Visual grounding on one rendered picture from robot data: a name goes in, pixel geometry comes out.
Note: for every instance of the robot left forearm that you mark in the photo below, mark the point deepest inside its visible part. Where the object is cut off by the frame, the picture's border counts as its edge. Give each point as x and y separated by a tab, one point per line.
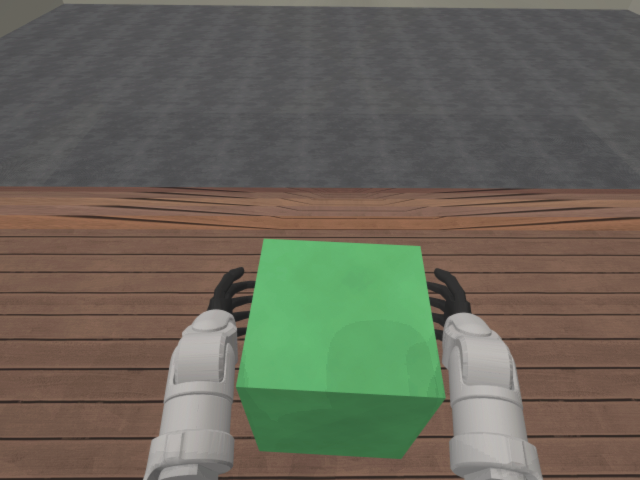
194	441

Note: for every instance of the robot right forearm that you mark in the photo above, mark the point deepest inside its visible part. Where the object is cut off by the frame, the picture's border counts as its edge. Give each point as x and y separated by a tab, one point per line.
490	439

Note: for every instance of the robot left hand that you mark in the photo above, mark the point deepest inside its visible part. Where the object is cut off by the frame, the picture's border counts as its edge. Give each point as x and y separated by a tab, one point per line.
225	290

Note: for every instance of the carton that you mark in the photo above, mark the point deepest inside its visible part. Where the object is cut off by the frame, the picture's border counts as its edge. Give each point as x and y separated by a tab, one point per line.
340	354

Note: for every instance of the robot right hand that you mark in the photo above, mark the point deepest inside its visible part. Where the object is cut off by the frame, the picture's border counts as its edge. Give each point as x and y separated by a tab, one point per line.
454	295

